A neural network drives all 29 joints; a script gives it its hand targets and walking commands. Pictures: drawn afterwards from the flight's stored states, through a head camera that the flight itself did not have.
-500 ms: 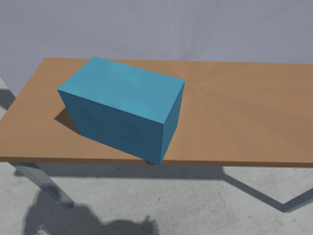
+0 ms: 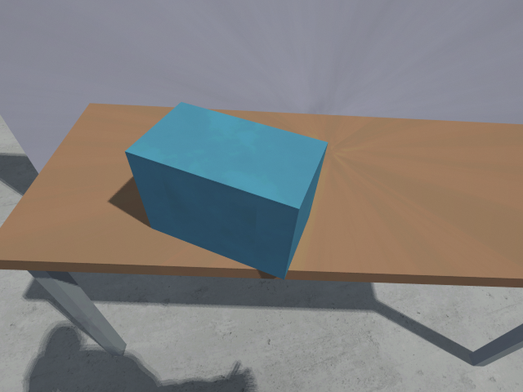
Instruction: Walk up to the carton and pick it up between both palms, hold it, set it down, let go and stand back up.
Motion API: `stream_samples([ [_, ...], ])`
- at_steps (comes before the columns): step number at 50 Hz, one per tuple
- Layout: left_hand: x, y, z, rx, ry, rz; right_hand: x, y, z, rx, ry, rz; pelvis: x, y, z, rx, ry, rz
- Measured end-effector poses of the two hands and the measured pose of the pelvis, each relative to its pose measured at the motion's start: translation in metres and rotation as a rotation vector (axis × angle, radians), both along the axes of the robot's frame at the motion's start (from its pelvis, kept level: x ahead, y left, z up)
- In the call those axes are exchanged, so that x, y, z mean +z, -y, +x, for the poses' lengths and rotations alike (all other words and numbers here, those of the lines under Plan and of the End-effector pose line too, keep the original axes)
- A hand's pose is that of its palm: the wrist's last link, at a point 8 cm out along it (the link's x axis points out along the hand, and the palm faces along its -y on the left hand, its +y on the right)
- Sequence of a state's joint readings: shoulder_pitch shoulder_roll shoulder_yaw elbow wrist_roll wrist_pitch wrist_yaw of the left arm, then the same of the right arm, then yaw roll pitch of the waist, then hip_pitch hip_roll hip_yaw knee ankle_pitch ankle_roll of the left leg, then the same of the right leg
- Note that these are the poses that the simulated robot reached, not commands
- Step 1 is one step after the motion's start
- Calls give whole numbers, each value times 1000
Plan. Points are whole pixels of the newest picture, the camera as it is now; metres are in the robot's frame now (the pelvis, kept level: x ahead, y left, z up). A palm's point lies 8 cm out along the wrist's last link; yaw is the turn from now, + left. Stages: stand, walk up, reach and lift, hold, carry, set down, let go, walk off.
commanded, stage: walk up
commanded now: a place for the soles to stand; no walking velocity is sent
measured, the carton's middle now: (231, 189) +0.49 +0.06 +0.04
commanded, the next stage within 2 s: none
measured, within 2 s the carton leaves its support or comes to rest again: neither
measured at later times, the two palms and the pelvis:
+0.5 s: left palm out of the picture +0.09 +0.30 -0.09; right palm out of the picture +0.10 -0.33 -0.09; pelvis +0.00 -0.01 +0.01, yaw +0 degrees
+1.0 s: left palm out of the picture +0.08 +0.45 -0.11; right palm out of the picture +0.15 -0.18 -0.10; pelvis +0.06 +0.13 +0.00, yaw +3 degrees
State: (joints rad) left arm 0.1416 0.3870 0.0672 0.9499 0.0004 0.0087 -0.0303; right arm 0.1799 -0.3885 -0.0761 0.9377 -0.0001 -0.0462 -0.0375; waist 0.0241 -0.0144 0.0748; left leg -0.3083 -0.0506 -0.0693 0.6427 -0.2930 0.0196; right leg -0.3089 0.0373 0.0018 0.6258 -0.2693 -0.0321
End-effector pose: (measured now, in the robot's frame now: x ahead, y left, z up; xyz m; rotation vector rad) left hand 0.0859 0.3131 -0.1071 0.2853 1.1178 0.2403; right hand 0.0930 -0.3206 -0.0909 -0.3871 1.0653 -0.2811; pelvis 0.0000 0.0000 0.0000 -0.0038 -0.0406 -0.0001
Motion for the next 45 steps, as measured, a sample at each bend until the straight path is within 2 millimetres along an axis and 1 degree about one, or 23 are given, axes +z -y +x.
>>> stream_samples([
  [9,8,4,0,1,19,6,4,3,2,6,22,7,4,5,-3,1,-11,6],
  [23,17,10,5,-1,32,14,7,8,8,10,35,18,9,11,-1,1,-33,14],
  [26,19,6,1,-3,49,30,4,4,8,12,10,50,9,9,2,-1,-29,12],
  [28,19,-1,-8,7,41,49,1,-3,9,11,-9,72,9,5,5,0,-25,6],
  [31,20,-16,-24,26,3,76,-5,-17,11,15,-29,105,8,-6,12,3,-20,-8],
  [34,19,-34,-39,39,-42,89,-13,-37,16,19,-43,132,6,-22,19,3,-15,-29],
  [37,15,-55,-47,51,-81,93,-19,-59,24,26,-55,144,2,-42,27,6,-14,-52],
  [39,9,-71,-48,59,-97,88,-23,-75,30,32,-63,141,-3,-58,33,11,-14,-66],
  [41,-1,-87,-45,66,-101,75,-25,-92,36,44,-68,128,-8,-75,38,20,-8,-75],
  [43,-9,-101,-36,67,-95,59,-25,-108,41,57,-69,116,-12,-91,43,29,12,-57],
  [45,-11,-112,-27,64,-86,48,-22,-119,42,60,-76,106,-11,-104,48,34,19,-56],
])
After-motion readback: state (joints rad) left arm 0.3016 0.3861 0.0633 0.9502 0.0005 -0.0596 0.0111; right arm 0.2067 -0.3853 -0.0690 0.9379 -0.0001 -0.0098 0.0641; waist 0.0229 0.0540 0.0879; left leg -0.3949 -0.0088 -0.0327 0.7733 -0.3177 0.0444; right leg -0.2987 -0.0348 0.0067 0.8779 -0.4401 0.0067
